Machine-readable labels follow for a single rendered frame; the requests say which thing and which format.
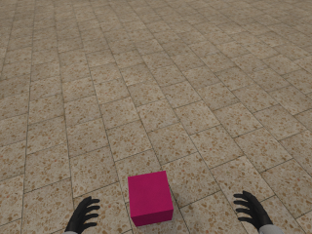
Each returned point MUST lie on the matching left robot hand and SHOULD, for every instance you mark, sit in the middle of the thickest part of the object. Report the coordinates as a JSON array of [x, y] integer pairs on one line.
[[77, 221]]

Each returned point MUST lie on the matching carton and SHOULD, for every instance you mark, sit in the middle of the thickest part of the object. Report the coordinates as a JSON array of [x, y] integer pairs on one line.
[[150, 198]]

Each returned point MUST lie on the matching robot right forearm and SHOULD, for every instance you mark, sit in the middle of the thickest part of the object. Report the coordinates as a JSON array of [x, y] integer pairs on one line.
[[270, 229]]

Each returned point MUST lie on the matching right robot hand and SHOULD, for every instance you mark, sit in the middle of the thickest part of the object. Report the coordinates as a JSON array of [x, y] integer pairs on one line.
[[259, 216]]

